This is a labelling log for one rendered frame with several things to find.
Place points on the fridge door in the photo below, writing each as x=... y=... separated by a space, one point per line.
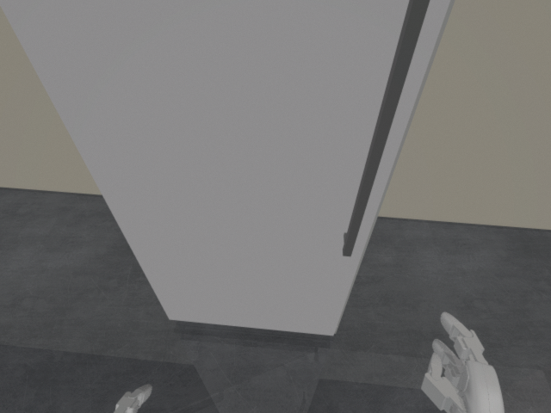
x=229 y=139

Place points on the robot right hand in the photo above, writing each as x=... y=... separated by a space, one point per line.
x=470 y=387

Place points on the handle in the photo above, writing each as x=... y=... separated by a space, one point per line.
x=408 y=39

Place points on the robot left hand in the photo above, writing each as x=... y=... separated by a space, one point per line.
x=131 y=402

